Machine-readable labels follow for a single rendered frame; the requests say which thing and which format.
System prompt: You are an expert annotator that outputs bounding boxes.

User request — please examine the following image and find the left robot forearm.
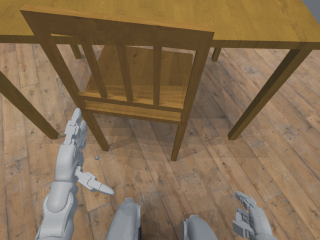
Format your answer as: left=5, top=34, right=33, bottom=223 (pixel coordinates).
left=34, top=180, right=79, bottom=240

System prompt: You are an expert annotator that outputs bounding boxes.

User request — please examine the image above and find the robot left thigh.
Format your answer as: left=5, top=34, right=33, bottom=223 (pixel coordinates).
left=105, top=201, right=141, bottom=240

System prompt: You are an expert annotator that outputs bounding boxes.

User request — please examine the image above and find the robot right hand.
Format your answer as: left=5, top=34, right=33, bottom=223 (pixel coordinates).
left=232, top=191, right=273, bottom=240

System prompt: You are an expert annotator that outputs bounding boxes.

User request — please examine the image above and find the robot thigh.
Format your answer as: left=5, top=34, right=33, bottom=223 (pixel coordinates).
left=105, top=201, right=141, bottom=240
left=182, top=217, right=218, bottom=240

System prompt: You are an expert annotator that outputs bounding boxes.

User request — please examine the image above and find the chair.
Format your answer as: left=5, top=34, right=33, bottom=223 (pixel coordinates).
left=20, top=4, right=215, bottom=162

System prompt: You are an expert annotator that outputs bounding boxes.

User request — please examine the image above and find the table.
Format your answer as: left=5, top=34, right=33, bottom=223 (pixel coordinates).
left=0, top=0, right=320, bottom=141

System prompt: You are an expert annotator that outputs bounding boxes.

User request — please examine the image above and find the robot right thigh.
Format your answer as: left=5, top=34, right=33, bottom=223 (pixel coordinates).
left=182, top=217, right=218, bottom=240

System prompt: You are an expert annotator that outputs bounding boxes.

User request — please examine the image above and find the robot left hand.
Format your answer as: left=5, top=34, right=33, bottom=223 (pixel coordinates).
left=54, top=108, right=115, bottom=196

